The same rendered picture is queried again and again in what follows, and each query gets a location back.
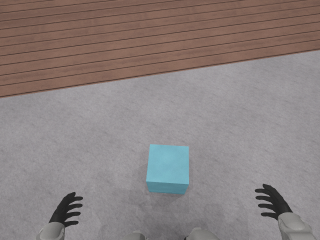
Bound robot left forearm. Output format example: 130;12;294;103
33;222;65;240

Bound robot right thigh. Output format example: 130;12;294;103
186;229;220;240

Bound robot right hand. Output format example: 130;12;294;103
255;184;293;221

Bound right robot shin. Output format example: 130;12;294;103
190;227;201;234

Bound robot right forearm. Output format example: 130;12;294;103
278;212;317;240

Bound carton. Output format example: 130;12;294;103
146;144;189;195

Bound robot left hand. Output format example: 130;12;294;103
49;192;83;228

